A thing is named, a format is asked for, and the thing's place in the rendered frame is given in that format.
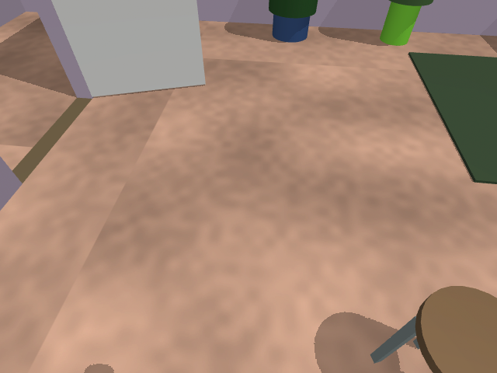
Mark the potted plant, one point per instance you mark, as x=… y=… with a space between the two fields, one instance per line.
x=400 y=20
x=291 y=18

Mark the stool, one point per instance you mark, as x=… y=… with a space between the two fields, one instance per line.
x=455 y=329

